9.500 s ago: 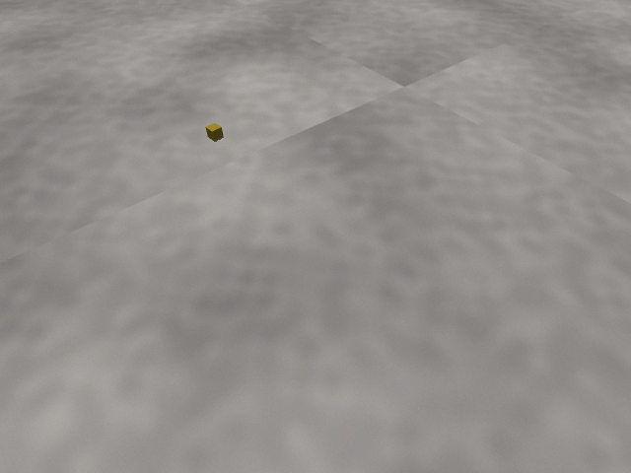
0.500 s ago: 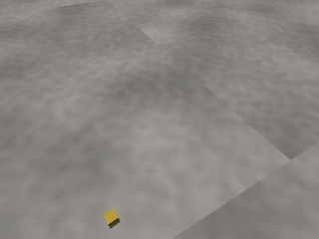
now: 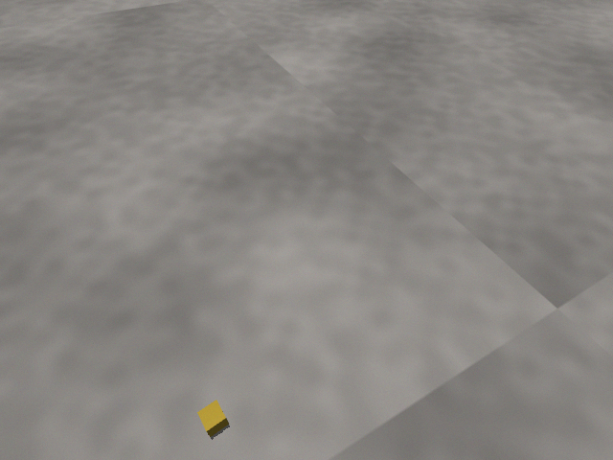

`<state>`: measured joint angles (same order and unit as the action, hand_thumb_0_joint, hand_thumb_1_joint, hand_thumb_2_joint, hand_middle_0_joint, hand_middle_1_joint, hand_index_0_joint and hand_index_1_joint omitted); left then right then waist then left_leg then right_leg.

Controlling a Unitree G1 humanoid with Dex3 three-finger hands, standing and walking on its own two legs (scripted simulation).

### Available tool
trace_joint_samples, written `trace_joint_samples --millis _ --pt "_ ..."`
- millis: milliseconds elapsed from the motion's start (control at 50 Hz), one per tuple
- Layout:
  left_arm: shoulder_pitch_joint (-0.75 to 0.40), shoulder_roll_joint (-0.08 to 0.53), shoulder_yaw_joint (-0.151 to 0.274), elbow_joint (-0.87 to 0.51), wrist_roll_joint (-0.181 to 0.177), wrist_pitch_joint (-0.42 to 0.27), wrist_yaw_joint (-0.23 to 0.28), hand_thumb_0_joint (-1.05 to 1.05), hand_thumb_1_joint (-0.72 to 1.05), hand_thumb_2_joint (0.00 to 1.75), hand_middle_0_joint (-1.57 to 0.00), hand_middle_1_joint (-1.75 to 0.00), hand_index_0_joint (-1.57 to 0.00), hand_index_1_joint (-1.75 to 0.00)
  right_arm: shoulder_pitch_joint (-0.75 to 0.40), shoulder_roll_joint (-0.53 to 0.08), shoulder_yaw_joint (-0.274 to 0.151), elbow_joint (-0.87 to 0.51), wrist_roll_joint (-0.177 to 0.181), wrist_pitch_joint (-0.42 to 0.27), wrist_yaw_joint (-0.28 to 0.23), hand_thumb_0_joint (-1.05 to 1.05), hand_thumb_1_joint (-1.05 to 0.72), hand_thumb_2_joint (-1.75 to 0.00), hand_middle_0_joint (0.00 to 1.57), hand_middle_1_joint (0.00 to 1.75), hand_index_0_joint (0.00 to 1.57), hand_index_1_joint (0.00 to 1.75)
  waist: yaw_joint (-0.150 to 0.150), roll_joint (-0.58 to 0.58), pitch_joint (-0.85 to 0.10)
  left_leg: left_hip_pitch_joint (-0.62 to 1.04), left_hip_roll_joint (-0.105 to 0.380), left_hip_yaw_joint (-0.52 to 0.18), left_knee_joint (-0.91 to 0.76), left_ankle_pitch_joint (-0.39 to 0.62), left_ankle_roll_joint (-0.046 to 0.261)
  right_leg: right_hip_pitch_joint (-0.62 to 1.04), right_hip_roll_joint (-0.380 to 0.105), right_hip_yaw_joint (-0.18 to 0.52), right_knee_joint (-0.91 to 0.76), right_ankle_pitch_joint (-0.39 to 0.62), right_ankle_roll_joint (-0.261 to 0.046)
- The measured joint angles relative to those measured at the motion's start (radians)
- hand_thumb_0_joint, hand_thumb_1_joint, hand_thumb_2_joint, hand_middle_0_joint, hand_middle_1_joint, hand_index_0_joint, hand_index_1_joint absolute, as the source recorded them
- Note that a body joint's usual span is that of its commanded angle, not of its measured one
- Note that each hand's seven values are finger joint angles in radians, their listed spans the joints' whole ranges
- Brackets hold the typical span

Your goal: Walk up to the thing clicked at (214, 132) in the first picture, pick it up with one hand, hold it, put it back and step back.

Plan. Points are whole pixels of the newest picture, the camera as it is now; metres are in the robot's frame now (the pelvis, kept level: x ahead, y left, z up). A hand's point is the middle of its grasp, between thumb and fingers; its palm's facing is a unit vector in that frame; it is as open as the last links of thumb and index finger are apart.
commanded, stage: stand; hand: left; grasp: from above
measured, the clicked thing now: (213, 418) +0.39 +0.28 -0.75
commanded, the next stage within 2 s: rise first in 0.54 s
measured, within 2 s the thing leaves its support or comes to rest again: neither
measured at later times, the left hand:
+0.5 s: hand out of the picture +0.07 +0.25 -0.16, palm faces -0.02 -0.94 -0.35, open 7.4 cm
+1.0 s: hand out of the picture +0.15 +0.26 -0.19, palm faces -0.08 -0.91 -0.41, open 11.0 cm
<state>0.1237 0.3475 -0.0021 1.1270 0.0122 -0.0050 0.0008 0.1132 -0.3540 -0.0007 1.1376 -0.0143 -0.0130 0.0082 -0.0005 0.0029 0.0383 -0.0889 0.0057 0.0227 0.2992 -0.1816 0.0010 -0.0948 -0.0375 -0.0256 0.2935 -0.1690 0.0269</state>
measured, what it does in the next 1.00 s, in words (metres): stands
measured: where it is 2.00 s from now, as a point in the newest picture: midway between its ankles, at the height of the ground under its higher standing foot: outside the picture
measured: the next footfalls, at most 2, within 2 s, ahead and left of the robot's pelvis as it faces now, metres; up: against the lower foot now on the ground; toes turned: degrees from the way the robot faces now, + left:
none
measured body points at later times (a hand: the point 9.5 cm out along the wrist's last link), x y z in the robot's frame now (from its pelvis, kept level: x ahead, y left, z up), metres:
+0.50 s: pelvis +0.00 +0.00 +0.00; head +0.01 +0.00 +0.45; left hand +0.07 +0.30 -0.13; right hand +0.08 -0.30 -0.13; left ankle -0.01 +0.12 -0.75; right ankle -0.01 -0.14 -0.75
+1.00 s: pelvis -0.01 +0.00 -0.04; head +0.06 +0.01 +0.41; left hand +0.16 +0.31 -0.16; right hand +0.08 -0.26 -0.16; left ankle -0.01 +0.12 -0.75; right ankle -0.01 -0.14 -0.75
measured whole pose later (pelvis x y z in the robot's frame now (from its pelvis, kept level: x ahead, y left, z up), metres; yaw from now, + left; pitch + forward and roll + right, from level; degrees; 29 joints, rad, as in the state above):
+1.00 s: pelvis -0.01 +0.00 -0.04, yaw +0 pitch +10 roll -1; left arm -0.03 0.34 0.15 0.97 0.18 0.08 0.00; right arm 0.25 -0.25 -0.03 0.73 0.02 -0.03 0.00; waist -0.03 0.00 -0.04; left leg -0.56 0.02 0.01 0.74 -0.36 0.00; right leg -0.55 -0.03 -0.02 0.71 -0.34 0.02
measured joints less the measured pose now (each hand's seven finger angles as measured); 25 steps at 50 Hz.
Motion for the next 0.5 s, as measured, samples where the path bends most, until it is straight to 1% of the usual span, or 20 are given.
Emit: trace_joint_samples --millis 500 --pt "-0.001 0.001 0.001 -0.003 0.001 0.0 0.001 0.0 0.91 0.9 -0.2 -0.3 -0.21 -0.3 0.001 0.001 0.002 -0.002 0.0 0.0 -0.001 0.0 -0.9 -0.9 0.2 0.29 0.2 0.3 0.0 0.001 0.001 0.0 -0.001 -0.002 0.003 -0.006 0.002 0.004 -0.001 -0.002 -0.002 -0.004 0.002"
